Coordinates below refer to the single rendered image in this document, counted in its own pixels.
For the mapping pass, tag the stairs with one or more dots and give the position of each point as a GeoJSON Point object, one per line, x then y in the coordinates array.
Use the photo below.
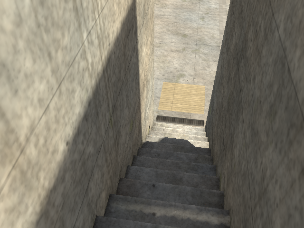
{"type": "Point", "coordinates": [171, 183]}

